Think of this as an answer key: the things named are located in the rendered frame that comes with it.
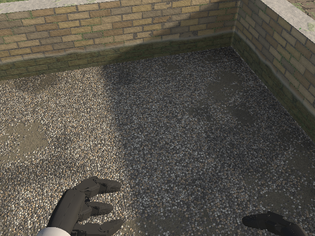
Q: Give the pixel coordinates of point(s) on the robot left hand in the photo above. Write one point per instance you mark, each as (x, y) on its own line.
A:
(75, 205)

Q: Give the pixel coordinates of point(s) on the robot right hand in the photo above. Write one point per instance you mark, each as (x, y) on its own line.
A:
(274, 223)

